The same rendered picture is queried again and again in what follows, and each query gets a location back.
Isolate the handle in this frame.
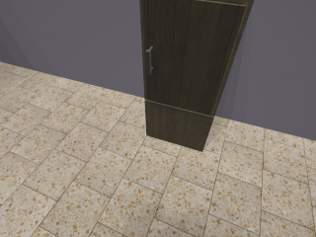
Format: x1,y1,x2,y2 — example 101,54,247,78
145,46,153,76

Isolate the cupboard door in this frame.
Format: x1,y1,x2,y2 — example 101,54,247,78
142,0,247,116

